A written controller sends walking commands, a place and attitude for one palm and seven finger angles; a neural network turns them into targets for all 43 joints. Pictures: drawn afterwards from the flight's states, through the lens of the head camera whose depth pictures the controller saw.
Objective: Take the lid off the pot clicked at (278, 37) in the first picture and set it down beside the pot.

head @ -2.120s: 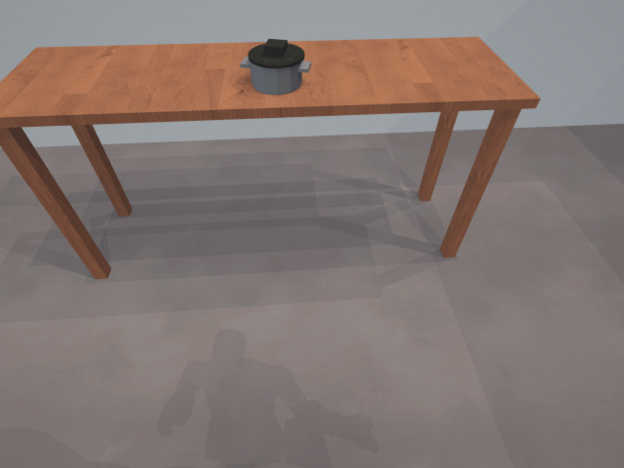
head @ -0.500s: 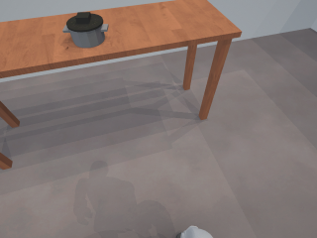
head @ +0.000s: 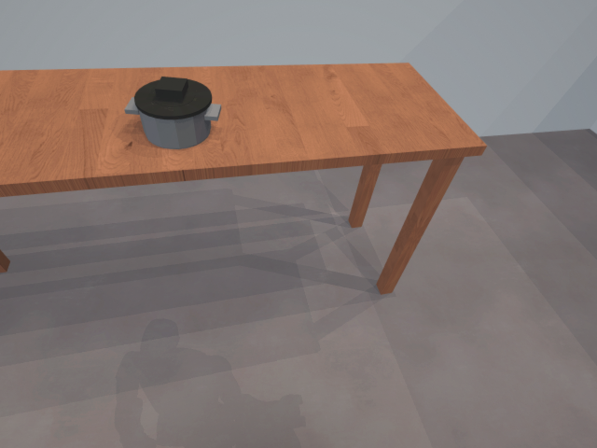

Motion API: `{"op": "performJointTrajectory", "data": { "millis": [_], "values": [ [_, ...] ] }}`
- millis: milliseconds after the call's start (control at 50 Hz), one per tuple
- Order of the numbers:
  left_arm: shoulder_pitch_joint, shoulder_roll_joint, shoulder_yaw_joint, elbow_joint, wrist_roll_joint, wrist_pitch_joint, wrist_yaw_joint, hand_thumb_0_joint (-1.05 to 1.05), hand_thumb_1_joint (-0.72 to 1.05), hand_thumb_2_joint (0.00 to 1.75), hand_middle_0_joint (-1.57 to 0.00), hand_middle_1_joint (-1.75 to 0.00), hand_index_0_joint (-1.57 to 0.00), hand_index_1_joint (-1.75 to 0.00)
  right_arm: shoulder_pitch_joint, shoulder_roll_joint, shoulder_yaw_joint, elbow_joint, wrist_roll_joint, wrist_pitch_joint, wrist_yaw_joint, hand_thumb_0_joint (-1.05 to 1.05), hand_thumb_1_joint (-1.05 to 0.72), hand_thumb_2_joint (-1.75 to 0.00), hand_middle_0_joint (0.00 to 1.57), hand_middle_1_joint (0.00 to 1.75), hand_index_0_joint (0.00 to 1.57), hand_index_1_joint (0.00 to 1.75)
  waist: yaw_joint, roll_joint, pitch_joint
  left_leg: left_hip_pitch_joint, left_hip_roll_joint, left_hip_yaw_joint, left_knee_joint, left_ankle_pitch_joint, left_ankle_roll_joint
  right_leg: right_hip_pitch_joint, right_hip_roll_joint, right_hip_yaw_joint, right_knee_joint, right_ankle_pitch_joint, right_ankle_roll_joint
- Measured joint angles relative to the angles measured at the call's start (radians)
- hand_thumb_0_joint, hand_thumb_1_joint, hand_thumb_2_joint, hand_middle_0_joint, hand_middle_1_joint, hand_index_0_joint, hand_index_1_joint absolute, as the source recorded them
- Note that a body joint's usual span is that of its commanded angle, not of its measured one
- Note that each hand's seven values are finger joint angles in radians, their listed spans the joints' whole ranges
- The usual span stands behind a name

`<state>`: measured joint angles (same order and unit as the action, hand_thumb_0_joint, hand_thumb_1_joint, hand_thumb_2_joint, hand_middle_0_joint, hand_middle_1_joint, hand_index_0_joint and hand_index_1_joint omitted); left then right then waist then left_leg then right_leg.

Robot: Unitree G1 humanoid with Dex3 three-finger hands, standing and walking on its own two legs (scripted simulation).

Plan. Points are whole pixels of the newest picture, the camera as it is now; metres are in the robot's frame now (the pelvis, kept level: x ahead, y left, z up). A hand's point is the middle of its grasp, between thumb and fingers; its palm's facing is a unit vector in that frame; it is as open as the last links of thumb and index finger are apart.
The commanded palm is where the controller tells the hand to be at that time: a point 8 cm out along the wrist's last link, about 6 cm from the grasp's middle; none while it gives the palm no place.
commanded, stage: turn to face it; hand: left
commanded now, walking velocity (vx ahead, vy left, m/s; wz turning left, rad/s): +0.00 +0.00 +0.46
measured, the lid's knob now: (172, 87) +0.75 +0.32 +0.08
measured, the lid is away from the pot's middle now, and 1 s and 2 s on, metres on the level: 0.00 0.00 0.00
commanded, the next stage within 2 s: take the last steps up to it in 0.40 s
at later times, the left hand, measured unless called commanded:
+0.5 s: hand out of the picture +0.11 +0.15 -0.14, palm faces +0.25 -0.93 -0.25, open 7.3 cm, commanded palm none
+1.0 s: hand out of the picture +0.09 +0.20 -0.16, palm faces +0.35 -0.92 -0.17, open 7.4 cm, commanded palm none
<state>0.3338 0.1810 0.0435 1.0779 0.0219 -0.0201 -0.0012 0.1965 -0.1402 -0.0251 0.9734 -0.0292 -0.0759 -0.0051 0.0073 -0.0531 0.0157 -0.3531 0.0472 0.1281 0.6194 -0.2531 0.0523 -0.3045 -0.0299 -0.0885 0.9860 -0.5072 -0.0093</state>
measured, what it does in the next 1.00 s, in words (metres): walks ahead, turning left: right foot, then left foot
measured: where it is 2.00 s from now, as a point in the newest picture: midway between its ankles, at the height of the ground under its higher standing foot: (276, 428)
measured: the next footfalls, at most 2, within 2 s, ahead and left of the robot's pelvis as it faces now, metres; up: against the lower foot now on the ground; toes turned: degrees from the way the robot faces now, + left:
right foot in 0.30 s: +0.15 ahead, -0.12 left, +0.00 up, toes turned +3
left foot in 0.76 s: +0.10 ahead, +0.11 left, +0.00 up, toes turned +22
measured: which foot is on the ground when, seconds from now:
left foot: down 0.00-0.30, up 0.32-0.74, down 0.76-1.00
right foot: up 0.00-0.28, down 0.30-0.76, up 0.78-1.00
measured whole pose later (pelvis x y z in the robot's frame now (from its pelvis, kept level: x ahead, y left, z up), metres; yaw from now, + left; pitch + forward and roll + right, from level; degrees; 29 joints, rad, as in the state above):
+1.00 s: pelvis +0.15 +0.02 +0.02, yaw +18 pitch +0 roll +0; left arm 0.32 0.20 0.05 1.05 0.03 0.00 -0.03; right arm 0.36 -0.15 -0.02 1.07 -0.02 -0.05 -0.02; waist 0.02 -0.04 0.02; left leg -0.04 -0.02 0.08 0.30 -0.27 0.04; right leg -0.54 -0.11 -0.06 0.97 -0.26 0.02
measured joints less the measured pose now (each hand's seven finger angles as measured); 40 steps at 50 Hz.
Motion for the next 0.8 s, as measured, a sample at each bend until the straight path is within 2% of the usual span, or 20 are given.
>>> {"op": "performJointTrajectory", "data": {
  "millis": [40, 80, 180, 260, 280, 300, 320, 360, 420, 480, 580, 680, 720, 760, 800],
  "values": [
    [-0.025, 0.005, 0.001, -0.006, 0.001, 0.003, 0.001, 0.01, 0.91, 0.89, -0.20, -0.30, -0.20, -0.30, 0.022, 0.007, -0.004, 0.014, 0.008, 0.002, -0.016, 0.00, -0.93, -0.90, 0.20, 0.29, 0.20, 0.30, -0.004, -0.002, 0.006, 0.031, -0.022, -0.011, -0.060, 0.018, -0.007, -0.074, -0.012, 0.010, 0.081, 0.038, 0.014],
    [-0.049, 0.003, 0.001, -0.025, -0.001, 0.006, 0.004, 0.00, 0.91, 0.89, -0.20, -0.30, -0.20, -0.30, 0.041, -0.004, -0.007, 0.031, 0.011, 0.008, -0.023, -0.01, -0.95, -0.90, 0.20, 0.30, 0.20, 0.30, -0.005, 0.005, 0.012, 0.060, -0.040, -0.025, -0.117, 0.039, -0.002, -0.119, -0.025, 0.020, 0.057, 0.074, 0.030],
    [-0.100, -0.009, 0.002, -0.072, -0.005, 0.019, 0.011, 0.00, 0.91, 0.89, -0.20, -0.30, -0.20, -0.30, 0.079, -0.027, -0.007, 0.066, 0.008, 0.046, -0.016, 0.00, -0.94, -0.90, 0.20, 0.30, 0.20, 0.30, -0.016, 0.033, 0.024, 0.100, -0.064, -0.067, -0.168, 0.044, -0.007, -0.139, -0.034, 0.040, -0.116, 0.122, 0.052],
    [-0.128, -0.016, 0.002, -0.094, -0.008, 0.022, 0.014, 0.00, 0.91, 0.89, -0.20, -0.30, -0.20, -0.30, 0.094, -0.033, -0.015, 0.076, 0.007, 0.072, -0.012, 0.00, -0.93, -0.90, 0.20, 0.30, 0.20, 0.30, -0.032, 0.058, 0.031, 0.107, -0.072, -0.100, -0.129, 0.007, -0.027, -0.075, -0.019, 0.036, -0.286, 0.181, 0.052],
    [-0.128, -0.016, 0.001, -0.100, -0.008, 0.017, 0.015, 0.00, 0.91, 0.89, -0.20, -0.30, -0.20, -0.30, 0.099, -0.034, -0.016, 0.077, 0.008, 0.078, -0.011, 0.00, -0.92, -0.90, 0.20, 0.30, 0.20, 0.30, -0.033, 0.061, 0.028, 0.103, -0.075, -0.106, -0.104, -0.011, -0.035, -0.041, -0.016, 0.031, -0.358, 0.226, 0.051],
    [-0.127, -0.016, 0.000, -0.105, -0.005, 0.009, 0.017, 0.00, 0.91, 0.89, -0.20, -0.30, -0.20, -0.30, 0.102, -0.036, -0.018, 0.078, 0.012, 0.082, -0.009, 0.01, -0.92, -0.90, 0.20, 0.30, 0.20, 0.30, -0.030, 0.065, 0.024, 0.091, -0.075, -0.112, -0.068, -0.034, -0.043, -0.016, -0.014, 0.026, -0.406, 0.247, 0.027],
    [-0.130, -0.022, -0.002, -0.104, -0.002, 0.004, 0.020, 0.00, 0.91, 0.89, -0.20, -0.30, -0.20, -0.30, 0.097, -0.041, -0.022, 0.080, 0.015, 0.090, -0.007, 0.01, -0.92, -0.90, 0.20, 0.30, 0.20, 0.30, -0.030, 0.081, 0.026, 0.071, -0.069, -0.121, -0.007, -0.098, -0.049, -0.013, -0.007, 0.014, -0.398, 0.240, 0.001],
    [-0.132, -0.031, -0.009, -0.107, -0.001, 0.000, 0.020, 0.00, 0.91, 0.89, -0.20, -0.30, -0.20, -0.30, 0.082, -0.048, -0.028, 0.080, 0.013, 0.108, -0.007, 0.01, -0.92, -0.90, 0.20, 0.30, 0.20, 0.30, -0.035, 0.097, 0.028, 0.011, -0.067, -0.134, 0.168, -0.207, -0.055, 0.003, -0.006, -0.014, -0.395, 0.224, -0.028],
    [-0.125, -0.039, -0.014, -0.112, -0.002, 0.003, 0.024, 0.00, 0.91, 0.89, -0.20, -0.30, -0.20, -0.30, 0.058, -0.056, -0.036, 0.075, 0.011, 0.116, -0.002, 0.01, -0.91, -0.90, 0.20, 0.30, 0.20, 0.30, -0.032, 0.100, 0.030, -0.064, -0.052, -0.124, 0.389, -0.203, -0.069, 0.045, -0.012, -0.044, -0.443, 0.235, -0.038],
    [-0.114, -0.035, -0.008, -0.114, -0.001, 0.003, 0.030, 0.00, 0.92, 0.89, -0.20, -0.30, -0.21, -0.30, 0.032, -0.060, -0.038, 0.063, 0.010, 0.119, 0.001, 0.01, -0.91, -0.90, 0.20, 0.29, 0.20, 0.30, -0.023, 0.088, 0.030, -0.090, -0.032, -0.115, 0.442, -0.179, -0.085, 0.075, -0.022, -0.066, -0.483, 0.247, -0.041],
    [-0.080, -0.021, -0.009, -0.102, 0.005, 0.000, 0.024, 0.00, 0.92, 0.89, -0.20, -0.30, -0.21, -0.30, -0.015, -0.067, -0.035, 0.045, 0.010, 0.121, 0.006, 0.01, -0.91, -0.90, 0.20, 0.29, 0.20, 0.30, 0.002, 0.068, 0.030, -0.051, -0.012, -0.100, 0.310, -0.170, -0.093, 0.098, -0.037, -0.093, -0.510, 0.250, -0.035],
    [-0.020, 0.000, -0.004, -0.062, 0.010, -0.006, 0.011, 0.00, 0.91, 0.89, -0.20, -0.30, -0.21, -0.30, -0.040, -0.064, -0.027, 0.026, 0.008, 0.104, 0.019, 0.01, -0.91, -0.90, 0.20, 0.29, 0.20, 0.30, 0.035, 0.045, 0.017, 0.021, -0.005, -0.068, 0.138, -0.174, -0.070, 0.115, -0.047, -0.120, -0.518, 0.239, -0.018],
    [0.010, 0.011, 0.001, -0.041, 0.008, -0.002, 0.007, 0.00, 0.91, 0.89, -0.20, -0.30, -0.21, -0.30, -0.040, -0.059, -0.021, 0.016, 0.007, 0.090, 0.022, 0.01, -0.91, -0.90, 0.20, 0.29, 0.20, 0.30, 0.044, 0.033, 0.008, 0.075, -0.007, -0.047, 0.022, -0.139, -0.059, 0.117, -0.054, -0.128, -0.503, 0.224, -0.005],
    [0.041, 0.020, 0.004, -0.021, 0.002, 0.009, 0.002, 0.00, 0.91, 0.89, -0.20, -0.30, -0.21, -0.30, -0.031, -0.058, -0.014, 0.005, 0.005, 0.066, 0.019, 0.01, -0.91, -0.90, 0.20, 0.29, 0.20, 0.30, 0.042, 0.033, -0.004, 0.127, -0.008, -0.045, -0.094, -0.078, -0.040, 0.100, -0.057, -0.135, -0.444, 0.179, 0.008],
    [0.053, 0.031, 0.007, 0.002, 0.004, 0.030, -0.002, 0.00, 0.91, 0.89, -0.20, -0.30, -0.20, -0.30, -0.019, -0.042, -0.007, 0.003, 0.001, 0.050, 0.013, 0.01, -0.91, -0.90, 0.20, 0.29, 0.20, 0.30, 0.040, 0.011, 0.001, 0.132, -0.023, -0.037, -0.072, -0.059, -0.025, 0.044, -0.060, -0.082, -0.286, 0.062, 0.009]
  ]
}}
